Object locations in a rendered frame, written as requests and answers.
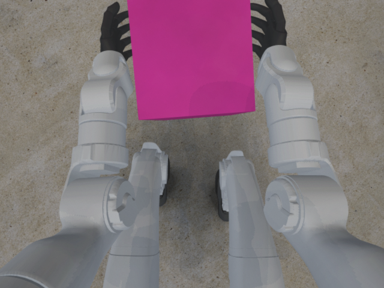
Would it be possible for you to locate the carton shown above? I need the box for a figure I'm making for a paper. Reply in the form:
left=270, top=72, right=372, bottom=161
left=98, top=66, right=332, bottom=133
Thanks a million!
left=127, top=0, right=256, bottom=120

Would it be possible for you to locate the robot right upper arm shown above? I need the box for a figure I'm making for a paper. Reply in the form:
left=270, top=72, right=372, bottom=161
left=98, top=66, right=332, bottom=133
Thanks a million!
left=263, top=175, right=384, bottom=288

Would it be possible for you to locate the robot right hand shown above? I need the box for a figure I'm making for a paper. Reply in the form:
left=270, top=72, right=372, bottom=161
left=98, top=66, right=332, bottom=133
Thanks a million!
left=250, top=0, right=287, bottom=60

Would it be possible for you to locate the right robot forearm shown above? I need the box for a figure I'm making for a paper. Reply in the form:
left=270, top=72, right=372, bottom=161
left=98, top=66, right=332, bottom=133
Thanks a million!
left=255, top=45, right=349, bottom=212

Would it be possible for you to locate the left robot forearm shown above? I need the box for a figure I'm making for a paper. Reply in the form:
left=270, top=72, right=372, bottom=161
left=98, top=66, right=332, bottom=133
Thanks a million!
left=59, top=50, right=134, bottom=219

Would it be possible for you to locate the robot left thigh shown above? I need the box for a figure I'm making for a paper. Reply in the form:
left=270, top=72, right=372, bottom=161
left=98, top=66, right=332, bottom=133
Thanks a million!
left=103, top=148, right=168, bottom=288

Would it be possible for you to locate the robot left shin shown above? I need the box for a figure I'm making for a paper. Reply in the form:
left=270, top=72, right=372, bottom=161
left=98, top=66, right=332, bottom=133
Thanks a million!
left=131, top=142, right=165, bottom=195

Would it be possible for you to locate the robot left hand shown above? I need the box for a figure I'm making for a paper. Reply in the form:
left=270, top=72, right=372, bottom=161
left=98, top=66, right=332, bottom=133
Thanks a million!
left=100, top=2, right=132, bottom=61

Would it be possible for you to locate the robot left upper arm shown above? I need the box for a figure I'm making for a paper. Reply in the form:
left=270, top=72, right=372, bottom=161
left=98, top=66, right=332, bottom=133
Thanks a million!
left=0, top=176, right=138, bottom=288

